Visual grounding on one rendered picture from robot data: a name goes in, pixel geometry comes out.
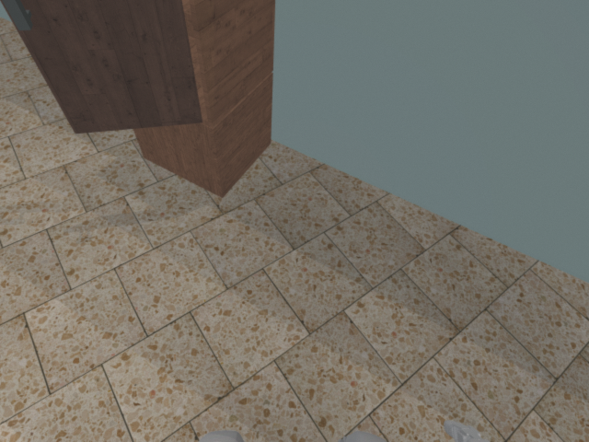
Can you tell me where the cupboard door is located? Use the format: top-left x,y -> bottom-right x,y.
0,0 -> 202,134

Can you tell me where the handle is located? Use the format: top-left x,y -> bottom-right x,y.
2,0 -> 33,30

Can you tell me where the robot right hand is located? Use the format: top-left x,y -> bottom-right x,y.
444,420 -> 490,442

